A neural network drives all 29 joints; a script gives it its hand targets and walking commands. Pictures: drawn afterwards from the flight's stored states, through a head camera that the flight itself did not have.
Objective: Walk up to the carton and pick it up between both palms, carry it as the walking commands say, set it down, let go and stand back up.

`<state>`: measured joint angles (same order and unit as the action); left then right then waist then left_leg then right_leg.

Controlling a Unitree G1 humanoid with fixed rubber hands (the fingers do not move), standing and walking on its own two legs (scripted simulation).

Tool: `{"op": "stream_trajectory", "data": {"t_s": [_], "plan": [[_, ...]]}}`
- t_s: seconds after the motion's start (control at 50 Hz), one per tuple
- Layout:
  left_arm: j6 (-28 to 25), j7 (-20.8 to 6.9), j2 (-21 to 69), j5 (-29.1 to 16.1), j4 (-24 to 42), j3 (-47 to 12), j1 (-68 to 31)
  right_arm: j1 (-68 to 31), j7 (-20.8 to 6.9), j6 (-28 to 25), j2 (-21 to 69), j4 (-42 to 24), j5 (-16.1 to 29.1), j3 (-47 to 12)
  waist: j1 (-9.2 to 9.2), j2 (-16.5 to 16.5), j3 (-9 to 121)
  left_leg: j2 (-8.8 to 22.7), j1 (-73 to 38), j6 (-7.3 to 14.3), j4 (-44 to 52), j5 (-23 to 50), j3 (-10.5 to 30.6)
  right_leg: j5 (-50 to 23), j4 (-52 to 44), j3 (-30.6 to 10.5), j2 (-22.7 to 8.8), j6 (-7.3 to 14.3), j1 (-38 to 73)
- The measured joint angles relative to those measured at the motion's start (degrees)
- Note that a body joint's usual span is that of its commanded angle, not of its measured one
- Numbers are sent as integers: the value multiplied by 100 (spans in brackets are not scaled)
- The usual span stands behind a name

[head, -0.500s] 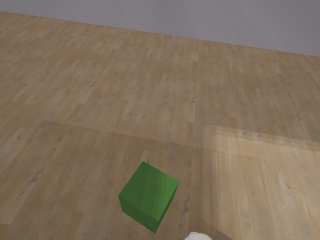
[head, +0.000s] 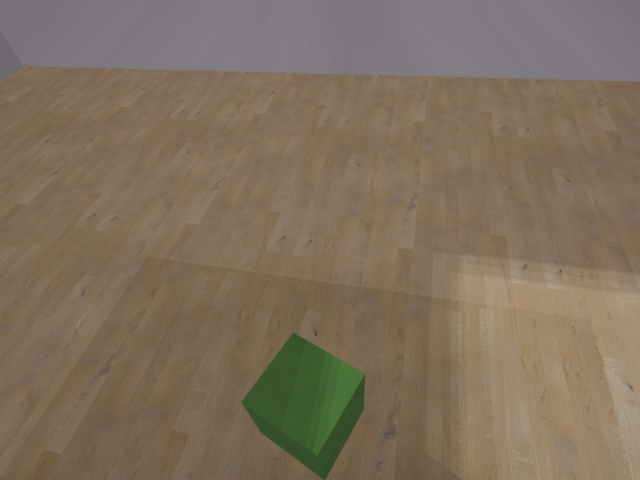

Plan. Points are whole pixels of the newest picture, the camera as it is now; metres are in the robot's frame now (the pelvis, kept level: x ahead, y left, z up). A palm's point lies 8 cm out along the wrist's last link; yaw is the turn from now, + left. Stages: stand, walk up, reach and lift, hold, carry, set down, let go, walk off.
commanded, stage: walk up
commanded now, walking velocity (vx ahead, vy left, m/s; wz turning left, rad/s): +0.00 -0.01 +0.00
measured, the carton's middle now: (309, 405) +0.44 +0.09 -0.64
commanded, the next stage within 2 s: none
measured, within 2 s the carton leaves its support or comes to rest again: neither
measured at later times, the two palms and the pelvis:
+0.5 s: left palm out of the picture -0.05 +0.23 -0.15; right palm out of the picture -0.05 -0.20 -0.15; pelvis -0.03 +0.01 +0.00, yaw -1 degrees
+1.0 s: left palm out of the picture +0.00 +0.37 -0.15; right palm out of the picture -0.03 -0.14 -0.12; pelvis -0.04 +0.12 +0.00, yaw -5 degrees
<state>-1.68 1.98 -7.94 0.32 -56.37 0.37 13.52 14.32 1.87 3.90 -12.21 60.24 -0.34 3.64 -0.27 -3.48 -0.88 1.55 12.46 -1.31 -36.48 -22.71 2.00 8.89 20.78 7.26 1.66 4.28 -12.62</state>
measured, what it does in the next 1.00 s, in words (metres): steps to the left: left foot, then left foot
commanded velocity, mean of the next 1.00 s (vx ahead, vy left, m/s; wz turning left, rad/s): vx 0.01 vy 0.06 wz -0.06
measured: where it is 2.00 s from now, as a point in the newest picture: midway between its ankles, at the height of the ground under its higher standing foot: outside the picture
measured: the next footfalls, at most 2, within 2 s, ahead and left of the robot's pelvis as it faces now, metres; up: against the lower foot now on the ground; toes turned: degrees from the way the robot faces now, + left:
left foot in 0.08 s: -0.01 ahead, +0.12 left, +0.00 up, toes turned +0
left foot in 0.88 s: -0.03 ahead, +0.23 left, +0.00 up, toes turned +3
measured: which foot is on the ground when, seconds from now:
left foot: up 0.00-0.06, down 0.08-0.52, up 0.54-0.86, down 0.88-1.00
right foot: down 0.00-0.88, up 0.90-1.00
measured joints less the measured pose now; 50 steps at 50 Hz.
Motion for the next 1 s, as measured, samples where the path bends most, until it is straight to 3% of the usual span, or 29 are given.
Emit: {"op": "stream_trajectory", "data": {"t_s": [0.08, 0.14, 0.2, 0.52, 0.58, 0.66, 0.74, 0.82, 0.88, 0.92, 1.0], "plan": [[83, 7, -69, 7, -28, 45, -34, 55, 44, -85, 101, 94, 21, -49, -34, 53, 21, 18, -377, 97, 911, 407, -39, 28, 127, 123, 126, 19, -51], [135, -7, -202, -42, -119, 89, 4, 144, 63, -244, 298, 203, -18, -138, 14, 401, 15, -115, -648, 118, 1295, 714, -159, -1, 142, -4, 5, -19, 29], [183, -9, -245, -46, -190, 102, 50, 275, 34, -323, 359, 275, -41, -186, 89, 500, 45, -169, -785, 135, 1468, 757, -194, -98, 17, -50, -40, -65, 132], [146, -52, -110, 18, -715, 7, 569, 472, 11, -370, 556, 437, -12, -313, 126, 413, -36, -245, -751, 181, 1506, 859, -263, -185, 54, -177, -95, -111, 45], [212, 17, -132, 231, -612, 74, 583, 527, -75, -169, 406, 340, -155, -279, 209, 361, -84, -233, -174, -16, 380, 176, -405, -171, 180, -238, -176, -142, -163], [276, 87, -348, 250, -466, 188, 583, 513, -163, -66, 41, 85, -216, -206, 249, 242, -226, -102, 759, -216, -1342, 193, -382, -206, 329, -303, -380, -247, -440], [286, 162, -621, 194, -288, 302, 373, 425, -174, -32, -100, -271, -68, -163, 195, 221, -258, 115, 1089, -427, -1883, 193, -277, -206, 432, -247, -583, -385, -562], [288, 80, -674, 219, -254, 303, 175, 244, -171, -69, -85, -486, 38, -153, 249, 321, -82, 192, 635, -349, -744, -214, -269, -259, 429, -304, -712, -558, -634], [326, 1, -655, 198, -287, 337, 111, 234, -109, -207, 19, -466, 10, -138, 256, 487, 22, 84, -101, -133, 741, 558, -372, -139, 739, -417, -785, -704, -740], [397, -50, -681, 145, -233, 395, 148, 260, -47, -189, 177, -444, -54, -103, 349, 755, 57, 13, -234, 30, 742, 586, -623, 815, 1461, -725, -718, -714, -1002], [525, -115, -611, 127, -203, 410, 144, 348, -54, -157, 198, -659, -207, -84, 194, 692, 159, 177, -475, 177, 962, 492, -869, 1614, 3327, -702, -388, -607, -1479]]}}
